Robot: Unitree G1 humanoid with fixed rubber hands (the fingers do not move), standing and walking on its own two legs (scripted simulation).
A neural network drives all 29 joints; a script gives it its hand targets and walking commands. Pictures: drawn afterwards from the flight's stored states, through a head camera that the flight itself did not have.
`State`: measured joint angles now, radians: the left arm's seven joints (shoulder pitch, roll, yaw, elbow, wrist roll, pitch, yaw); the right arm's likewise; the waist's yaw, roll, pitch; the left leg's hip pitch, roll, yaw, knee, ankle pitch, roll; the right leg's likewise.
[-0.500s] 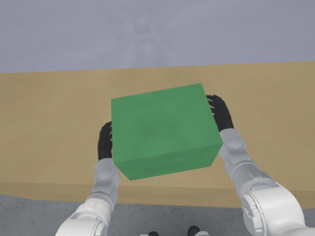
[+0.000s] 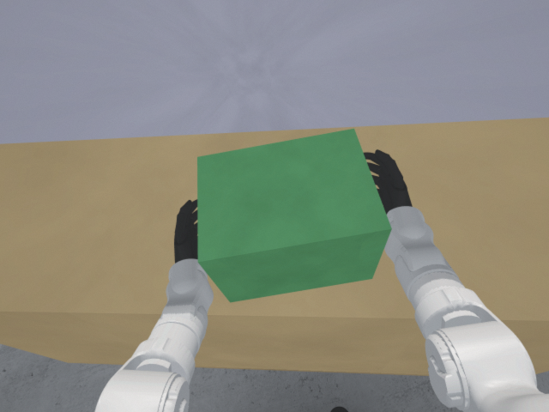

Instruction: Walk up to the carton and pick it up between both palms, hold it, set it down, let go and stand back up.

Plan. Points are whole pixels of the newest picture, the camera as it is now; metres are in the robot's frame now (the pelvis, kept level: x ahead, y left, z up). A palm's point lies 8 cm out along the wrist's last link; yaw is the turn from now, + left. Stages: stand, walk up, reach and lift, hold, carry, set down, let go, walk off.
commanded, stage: reach and lift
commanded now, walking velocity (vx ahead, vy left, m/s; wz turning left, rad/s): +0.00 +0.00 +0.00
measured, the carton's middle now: (288, 220) +0.40 +0.01 +0.02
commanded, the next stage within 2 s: none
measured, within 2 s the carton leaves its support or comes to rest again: neither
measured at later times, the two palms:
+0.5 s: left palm (180, 220) +0.37 +0.17 +0.07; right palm (408, 167) +0.42 -0.16 +0.11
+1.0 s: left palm (141, 193) +0.35 +0.18 +0.17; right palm (430, 165) +0.37 -0.15 +0.17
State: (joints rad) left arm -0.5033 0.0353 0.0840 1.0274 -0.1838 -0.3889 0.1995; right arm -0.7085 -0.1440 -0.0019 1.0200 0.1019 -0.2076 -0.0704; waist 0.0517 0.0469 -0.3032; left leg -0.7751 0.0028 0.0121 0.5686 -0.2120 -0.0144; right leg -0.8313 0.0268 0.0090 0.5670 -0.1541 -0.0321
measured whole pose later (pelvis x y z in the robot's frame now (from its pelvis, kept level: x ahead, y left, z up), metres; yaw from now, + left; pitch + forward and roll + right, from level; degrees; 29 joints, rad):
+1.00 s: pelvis -0.01 +0.01 +0.01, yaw +0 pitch +4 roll +0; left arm -0.63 0.04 0.16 0.65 -0.03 0.37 0.14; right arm -0.69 -0.16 -0.11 0.76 0.15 0.29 -0.14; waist 0.05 0.04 -0.25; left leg -0.38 0.00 0.01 0.56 -0.24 0.00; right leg -0.42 0.03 0.01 0.52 -0.17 -0.02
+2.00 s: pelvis +0.00 +0.03 +0.02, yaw +0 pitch +2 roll -1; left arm -0.59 0.05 0.23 0.39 0.04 0.53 0.06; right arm -0.64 -0.07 -0.15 0.51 0.12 0.41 -0.18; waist 0.01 0.03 -0.16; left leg -0.30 0.00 0.01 0.54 -0.27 0.02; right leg -0.32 0.03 0.01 0.45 -0.17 0.00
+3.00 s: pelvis +0.00 +0.02 +0.02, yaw +0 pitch +1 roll -1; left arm -0.66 0.05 0.23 0.37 0.10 0.60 0.05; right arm -0.68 -0.10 -0.15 0.48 0.12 0.48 -0.19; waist 0.01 0.03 -0.16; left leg -0.29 0.00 0.01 0.52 -0.24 0.01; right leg -0.31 0.03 0.01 0.45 -0.15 0.00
